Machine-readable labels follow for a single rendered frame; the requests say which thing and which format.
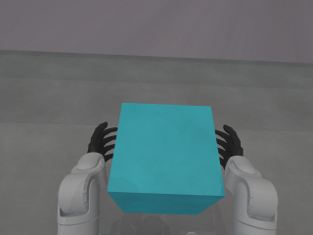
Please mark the robot left hand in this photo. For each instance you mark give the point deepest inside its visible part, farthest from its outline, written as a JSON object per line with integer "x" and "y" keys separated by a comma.
{"x": 98, "y": 141}

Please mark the robot right forearm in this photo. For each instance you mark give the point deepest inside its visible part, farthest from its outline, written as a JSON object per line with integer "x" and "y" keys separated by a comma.
{"x": 256, "y": 200}

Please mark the carton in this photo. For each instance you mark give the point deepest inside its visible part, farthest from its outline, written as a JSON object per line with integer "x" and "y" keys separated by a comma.
{"x": 165, "y": 160}

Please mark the robot right hand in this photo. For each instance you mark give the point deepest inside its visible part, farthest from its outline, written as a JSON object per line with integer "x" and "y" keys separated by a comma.
{"x": 232, "y": 147}

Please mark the robot left forearm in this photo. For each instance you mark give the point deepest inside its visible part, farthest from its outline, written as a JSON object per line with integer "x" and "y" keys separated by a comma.
{"x": 79, "y": 196}

